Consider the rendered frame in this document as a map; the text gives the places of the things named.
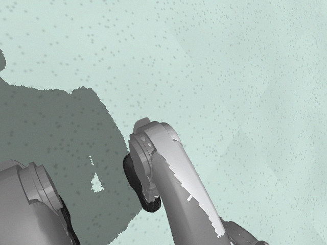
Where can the left robot foot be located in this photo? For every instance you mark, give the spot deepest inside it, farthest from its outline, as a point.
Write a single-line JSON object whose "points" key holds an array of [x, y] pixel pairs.
{"points": [[67, 218]]}

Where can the right robot hand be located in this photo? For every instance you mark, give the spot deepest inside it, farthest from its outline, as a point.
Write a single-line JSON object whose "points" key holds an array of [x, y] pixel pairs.
{"points": [[238, 235]]}

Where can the right robot foot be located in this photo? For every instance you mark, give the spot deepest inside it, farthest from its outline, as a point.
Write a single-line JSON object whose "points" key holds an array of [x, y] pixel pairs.
{"points": [[137, 186]]}

